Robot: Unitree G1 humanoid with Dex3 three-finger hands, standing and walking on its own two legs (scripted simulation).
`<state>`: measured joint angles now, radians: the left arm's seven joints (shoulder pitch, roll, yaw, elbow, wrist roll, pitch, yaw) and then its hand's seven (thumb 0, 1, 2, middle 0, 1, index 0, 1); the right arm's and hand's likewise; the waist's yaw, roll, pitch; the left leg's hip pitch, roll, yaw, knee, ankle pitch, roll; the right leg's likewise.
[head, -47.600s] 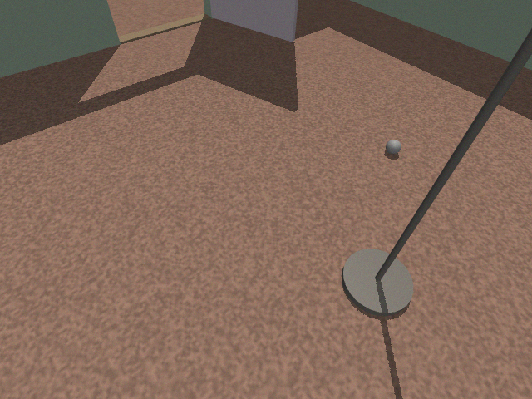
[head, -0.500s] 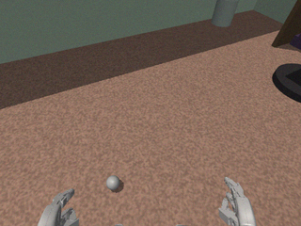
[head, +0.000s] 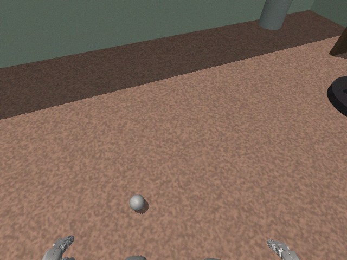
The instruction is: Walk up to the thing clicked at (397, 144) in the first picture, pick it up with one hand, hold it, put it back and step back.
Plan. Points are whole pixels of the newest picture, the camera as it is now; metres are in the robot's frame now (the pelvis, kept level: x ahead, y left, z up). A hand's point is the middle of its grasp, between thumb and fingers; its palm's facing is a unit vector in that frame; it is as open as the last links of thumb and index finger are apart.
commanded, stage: stand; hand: left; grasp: from above
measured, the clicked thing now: (137, 202) +0.49 +0.19 -0.70
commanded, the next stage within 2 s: none
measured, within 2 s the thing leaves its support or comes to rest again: neither
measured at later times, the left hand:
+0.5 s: hand out of the picture +0.04 +0.24 -0.13, palm faces +0.05 -0.95 -0.32, open 7.4 cm
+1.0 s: hand out of the picture +0.06 +0.24 -0.12, palm faces +0.04 -0.94 -0.33, open 7.4 cm
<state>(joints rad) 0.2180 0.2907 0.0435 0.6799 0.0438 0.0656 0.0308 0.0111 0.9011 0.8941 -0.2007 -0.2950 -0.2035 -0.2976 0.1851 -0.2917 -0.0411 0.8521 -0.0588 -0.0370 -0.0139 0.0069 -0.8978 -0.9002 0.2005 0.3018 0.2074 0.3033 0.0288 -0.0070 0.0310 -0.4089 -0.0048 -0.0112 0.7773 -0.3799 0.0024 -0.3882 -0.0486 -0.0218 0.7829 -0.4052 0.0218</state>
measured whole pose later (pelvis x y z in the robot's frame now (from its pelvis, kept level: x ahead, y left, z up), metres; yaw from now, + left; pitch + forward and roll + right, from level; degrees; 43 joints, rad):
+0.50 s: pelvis +0.00 +0.00 +0.03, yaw +1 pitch -4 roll +0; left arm 0.19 0.29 0.03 1.10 0.03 0.01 0.02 0.01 0.90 0.89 -0.20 -0.30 -0.20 -0.30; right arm 0.17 -0.28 -0.03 1.08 -0.03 0.00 -0.02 0.00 -0.90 -0.90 0.20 0.30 0.21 0.30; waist 0.02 0.01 0.06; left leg -0.17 -0.01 -0.03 0.45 -0.21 0.00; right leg -0.13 -0.05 -0.05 0.43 -0.23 0.03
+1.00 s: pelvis +0.00 +0.00 +0.04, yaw +1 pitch -4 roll +0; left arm 0.12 0.30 0.03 1.16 0.02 0.00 0.02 0.01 0.90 0.89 -0.20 -0.30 -0.20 -0.30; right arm 0.13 -0.31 -0.01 1.13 -0.02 0.00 -0.02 0.00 -0.90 -0.90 0.20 0.30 0.20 0.30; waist 0.01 0.01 0.06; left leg -0.12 0.01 -0.03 0.37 -0.18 -0.01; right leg -0.08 -0.03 -0.05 0.35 -0.20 0.02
